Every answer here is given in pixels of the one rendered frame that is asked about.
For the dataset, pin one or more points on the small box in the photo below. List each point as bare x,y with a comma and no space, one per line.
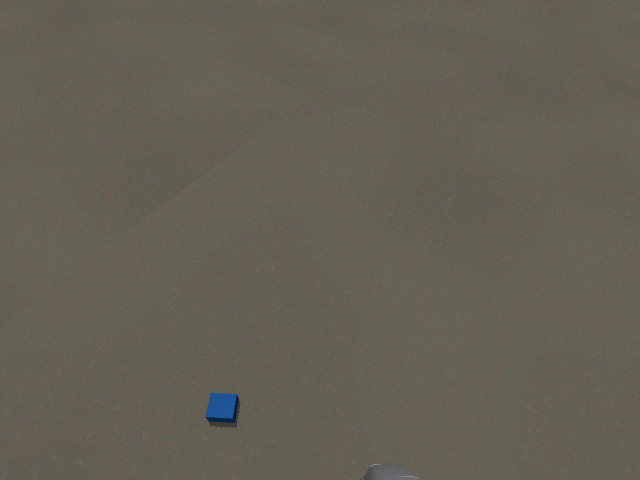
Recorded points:
222,407

